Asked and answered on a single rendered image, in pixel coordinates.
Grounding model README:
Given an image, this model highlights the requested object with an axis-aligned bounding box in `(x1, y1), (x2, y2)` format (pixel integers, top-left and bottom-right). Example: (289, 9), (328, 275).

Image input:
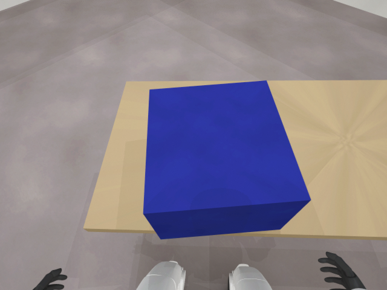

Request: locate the robot right hand
(318, 252), (366, 290)

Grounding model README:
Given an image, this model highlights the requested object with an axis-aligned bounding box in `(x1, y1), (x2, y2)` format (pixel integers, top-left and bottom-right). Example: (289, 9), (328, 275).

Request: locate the carton
(143, 80), (311, 239)

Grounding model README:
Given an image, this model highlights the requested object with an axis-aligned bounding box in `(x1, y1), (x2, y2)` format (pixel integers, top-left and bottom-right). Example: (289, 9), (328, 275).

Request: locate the robot thigh
(136, 262), (186, 290)
(229, 266), (272, 290)

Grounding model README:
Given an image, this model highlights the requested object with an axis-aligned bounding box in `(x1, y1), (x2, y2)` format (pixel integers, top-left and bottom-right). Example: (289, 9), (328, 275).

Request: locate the left robot thigh
(136, 262), (186, 290)

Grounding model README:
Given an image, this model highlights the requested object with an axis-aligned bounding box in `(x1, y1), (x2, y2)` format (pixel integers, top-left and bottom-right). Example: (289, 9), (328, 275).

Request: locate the robot left hand
(33, 268), (67, 290)

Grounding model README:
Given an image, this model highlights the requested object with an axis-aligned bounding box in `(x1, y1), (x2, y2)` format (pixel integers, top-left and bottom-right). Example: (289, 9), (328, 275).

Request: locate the table
(83, 80), (387, 240)

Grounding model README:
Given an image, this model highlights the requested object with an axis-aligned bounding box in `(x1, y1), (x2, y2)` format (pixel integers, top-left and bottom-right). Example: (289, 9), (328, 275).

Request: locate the right robot thigh
(229, 266), (272, 290)

